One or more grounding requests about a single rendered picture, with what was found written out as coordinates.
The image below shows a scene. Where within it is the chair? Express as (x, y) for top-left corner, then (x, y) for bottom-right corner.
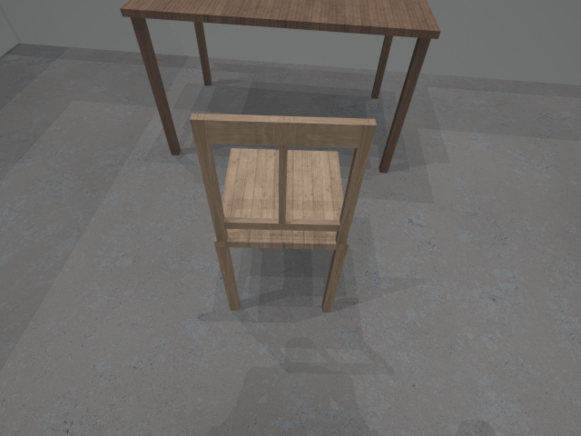
(190, 114), (377, 312)

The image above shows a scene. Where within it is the table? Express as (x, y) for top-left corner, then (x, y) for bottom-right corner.
(120, 0), (441, 173)

